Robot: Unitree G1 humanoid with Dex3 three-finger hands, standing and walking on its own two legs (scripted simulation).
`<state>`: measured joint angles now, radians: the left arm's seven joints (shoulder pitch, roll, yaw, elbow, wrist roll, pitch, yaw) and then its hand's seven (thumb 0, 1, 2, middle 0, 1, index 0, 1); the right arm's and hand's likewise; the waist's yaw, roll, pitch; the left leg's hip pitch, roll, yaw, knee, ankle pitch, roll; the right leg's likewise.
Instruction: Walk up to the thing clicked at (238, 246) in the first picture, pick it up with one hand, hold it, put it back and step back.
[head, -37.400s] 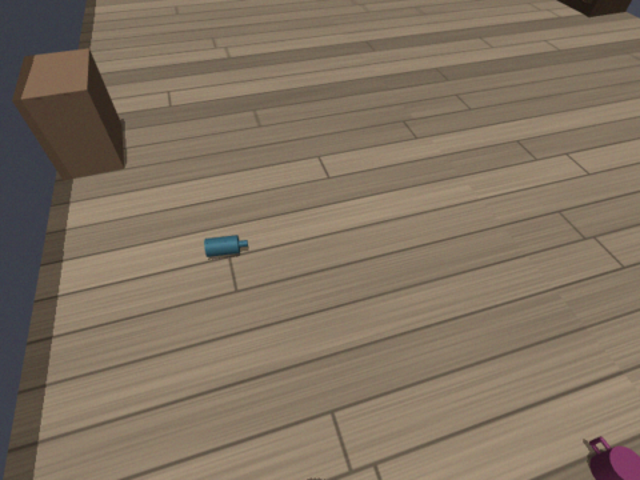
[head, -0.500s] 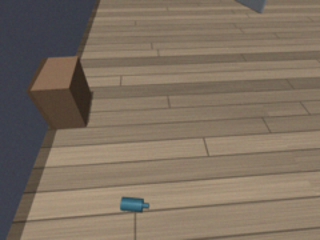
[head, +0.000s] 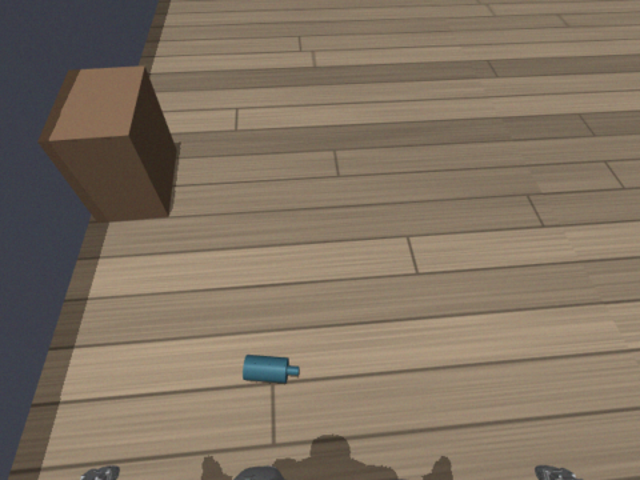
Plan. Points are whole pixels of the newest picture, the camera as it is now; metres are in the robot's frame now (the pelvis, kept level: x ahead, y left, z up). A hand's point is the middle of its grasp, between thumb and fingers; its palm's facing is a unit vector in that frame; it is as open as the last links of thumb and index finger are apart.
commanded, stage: step back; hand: left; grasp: from above
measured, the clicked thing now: (272, 369) +0.47 +0.15 -0.73
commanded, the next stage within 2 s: none
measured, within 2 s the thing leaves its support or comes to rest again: neither
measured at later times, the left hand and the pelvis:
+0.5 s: hand out of the picture +0.05 +0.28 -0.17, palm faces -0.13 -0.91 -0.38, open 7.4 cm; pelvis -0.09 +0.02 -0.02, yaw -6 degrees
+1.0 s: hand out of the picture -0.08 +0.29 -0.16, palm faces -0.03 -0.93 -0.36, open 7.4 cm; pelvis -0.22 +0.03 -0.01, yaw -3 degrees
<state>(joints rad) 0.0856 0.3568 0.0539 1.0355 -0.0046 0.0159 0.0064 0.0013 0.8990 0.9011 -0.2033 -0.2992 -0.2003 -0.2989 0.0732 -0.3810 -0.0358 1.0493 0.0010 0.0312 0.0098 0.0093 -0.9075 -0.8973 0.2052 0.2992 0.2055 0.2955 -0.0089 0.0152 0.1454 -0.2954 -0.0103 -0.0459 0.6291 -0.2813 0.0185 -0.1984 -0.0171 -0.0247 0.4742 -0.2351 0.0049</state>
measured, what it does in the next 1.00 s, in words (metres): walks backwards: right foot, then left foot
